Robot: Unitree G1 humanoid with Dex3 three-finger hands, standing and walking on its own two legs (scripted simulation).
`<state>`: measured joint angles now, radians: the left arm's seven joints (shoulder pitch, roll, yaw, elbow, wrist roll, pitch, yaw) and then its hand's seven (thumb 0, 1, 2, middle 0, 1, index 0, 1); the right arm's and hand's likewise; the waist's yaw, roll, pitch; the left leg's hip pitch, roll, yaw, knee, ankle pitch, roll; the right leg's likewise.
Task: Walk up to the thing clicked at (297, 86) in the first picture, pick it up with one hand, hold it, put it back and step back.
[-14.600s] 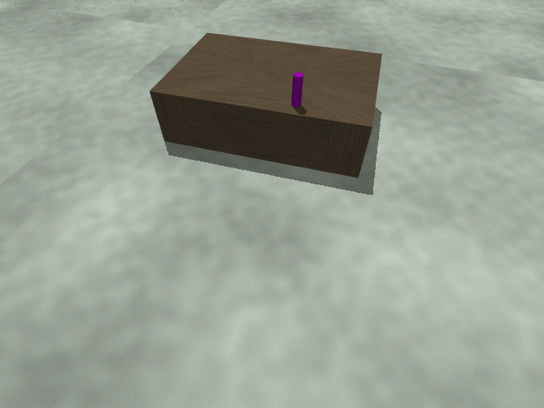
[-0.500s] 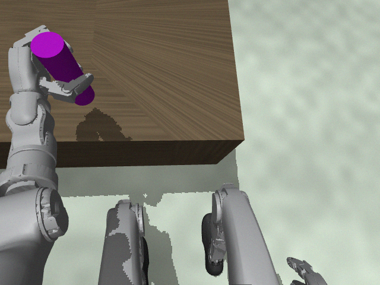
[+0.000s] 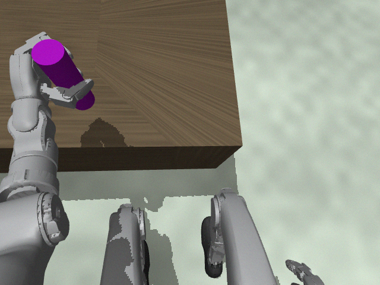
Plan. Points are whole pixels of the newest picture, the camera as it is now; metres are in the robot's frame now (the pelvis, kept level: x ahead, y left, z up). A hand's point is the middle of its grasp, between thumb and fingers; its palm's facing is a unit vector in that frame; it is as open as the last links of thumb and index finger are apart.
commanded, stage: lift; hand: left
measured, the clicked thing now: (68, 80) +0.51 +0.19 +0.00
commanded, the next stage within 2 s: hold in 1.64 s
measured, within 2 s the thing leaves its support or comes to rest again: neither
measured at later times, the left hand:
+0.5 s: hand (59, 73) +0.48 +0.18 +0.06, palm faces +0.10 -0.99 -0.02, open 8.3 cm
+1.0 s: hand (16, 69) +0.42 +0.18 +0.17, palm faces +0.11 -0.99 -0.02, open 8.3 cm
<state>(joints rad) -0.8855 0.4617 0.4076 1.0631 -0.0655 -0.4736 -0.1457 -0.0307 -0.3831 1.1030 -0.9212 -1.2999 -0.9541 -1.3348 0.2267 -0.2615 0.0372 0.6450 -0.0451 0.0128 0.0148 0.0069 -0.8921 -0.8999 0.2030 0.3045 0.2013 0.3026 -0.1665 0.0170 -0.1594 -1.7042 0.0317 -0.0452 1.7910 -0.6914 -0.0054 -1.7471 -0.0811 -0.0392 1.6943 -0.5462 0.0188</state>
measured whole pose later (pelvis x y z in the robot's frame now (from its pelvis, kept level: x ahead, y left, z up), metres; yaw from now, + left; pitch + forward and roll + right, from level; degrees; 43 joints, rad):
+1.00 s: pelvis +0.03 +0.00 +0.14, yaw +1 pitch +19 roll -2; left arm -0.35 0.25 0.20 0.60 -0.15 -0.39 -0.07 -0.03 -0.39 1.11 -0.92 -1.30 -0.96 -1.33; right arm 0.20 -0.23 0.00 0.67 0.01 -0.02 -0.03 0.01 -0.91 -0.90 0.20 0.30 0.20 0.30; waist -0.05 0.01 -0.12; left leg -1.02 0.05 -0.03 1.25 -0.56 -0.02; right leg -1.06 -0.05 -0.06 1.17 -0.44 0.02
